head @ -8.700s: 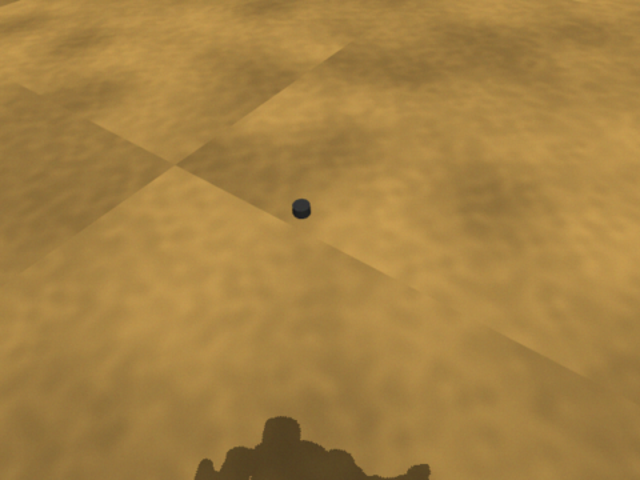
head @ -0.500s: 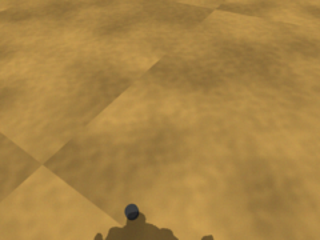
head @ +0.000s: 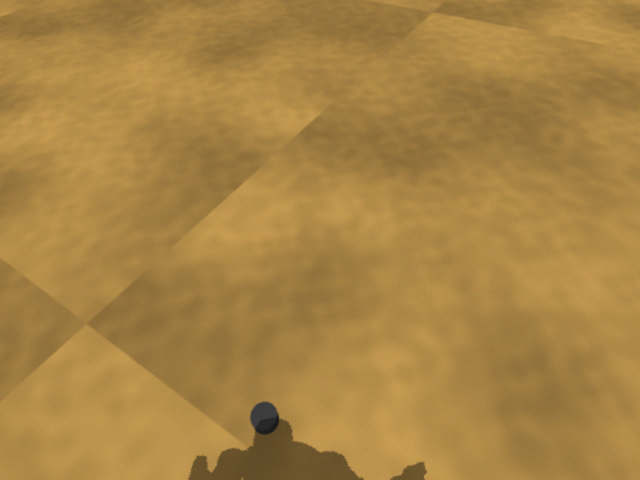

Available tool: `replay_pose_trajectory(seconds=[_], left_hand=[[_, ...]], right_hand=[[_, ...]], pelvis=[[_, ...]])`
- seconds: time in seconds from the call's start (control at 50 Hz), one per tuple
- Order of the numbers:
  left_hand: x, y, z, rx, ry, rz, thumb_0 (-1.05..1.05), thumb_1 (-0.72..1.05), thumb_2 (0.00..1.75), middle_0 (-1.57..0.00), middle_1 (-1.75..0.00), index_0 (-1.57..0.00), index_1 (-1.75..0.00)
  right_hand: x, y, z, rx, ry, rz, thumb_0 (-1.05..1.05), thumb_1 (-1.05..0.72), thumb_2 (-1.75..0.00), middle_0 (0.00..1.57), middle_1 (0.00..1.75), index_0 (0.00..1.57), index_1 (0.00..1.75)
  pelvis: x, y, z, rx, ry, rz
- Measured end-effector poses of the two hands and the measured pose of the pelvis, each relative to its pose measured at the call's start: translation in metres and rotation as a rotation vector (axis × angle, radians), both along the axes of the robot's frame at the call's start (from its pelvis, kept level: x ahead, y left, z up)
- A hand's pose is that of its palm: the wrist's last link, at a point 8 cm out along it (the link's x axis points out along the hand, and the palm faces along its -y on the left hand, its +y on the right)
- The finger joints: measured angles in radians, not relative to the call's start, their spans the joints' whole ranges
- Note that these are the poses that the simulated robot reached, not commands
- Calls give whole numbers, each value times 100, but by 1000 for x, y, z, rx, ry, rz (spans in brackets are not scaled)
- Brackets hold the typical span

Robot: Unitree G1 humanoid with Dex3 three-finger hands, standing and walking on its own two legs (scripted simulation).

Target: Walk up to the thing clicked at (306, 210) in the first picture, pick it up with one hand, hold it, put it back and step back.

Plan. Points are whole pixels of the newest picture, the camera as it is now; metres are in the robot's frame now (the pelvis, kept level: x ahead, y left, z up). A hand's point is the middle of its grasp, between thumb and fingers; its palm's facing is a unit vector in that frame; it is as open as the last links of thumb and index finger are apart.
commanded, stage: rise first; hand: left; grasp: from above
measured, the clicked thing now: (264, 418) +0.40 +0.24 -0.76
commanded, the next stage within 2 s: none
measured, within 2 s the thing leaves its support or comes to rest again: neither
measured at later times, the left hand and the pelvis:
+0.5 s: hand out of the picture +0.12 +0.26 -0.22, palm faces -0.11 -0.89 -0.43, open 13.6 cm; pelvis -0.02 +0.00 -0.07, yaw +0 degrees
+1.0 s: hand out of the picture +0.15 +0.28 -0.33, palm faces -0.37 -0.70 -0.61, open 14.2 cm; pelvis -0.04 +0.00 -0.19, yaw +0 degrees
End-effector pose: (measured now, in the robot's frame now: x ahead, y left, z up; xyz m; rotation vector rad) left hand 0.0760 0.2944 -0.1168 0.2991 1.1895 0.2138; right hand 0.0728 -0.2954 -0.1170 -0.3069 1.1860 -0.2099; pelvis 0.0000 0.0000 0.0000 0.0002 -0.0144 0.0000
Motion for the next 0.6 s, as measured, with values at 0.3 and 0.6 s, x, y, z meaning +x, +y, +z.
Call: replay_pose_trajectory(seconds=[0.3,0.6], left_hand=[[66,3,-23,48,-69,-114,0,7,95,-11,-93,-11,-90],[42,10,-71,134,-49,-188,-1,-50,100,-7,-108,-6,-107]], right_hand=[[-2,36,-24,72,-131,-17,1,-93,-91,20,30,21,30],[54,40,-57,35,-297,80,1,-89,-90,20,30,21,30]], pelvis=[[-15,1,-32,-8,168,-4],[-19,2,-85,-21,301,0]])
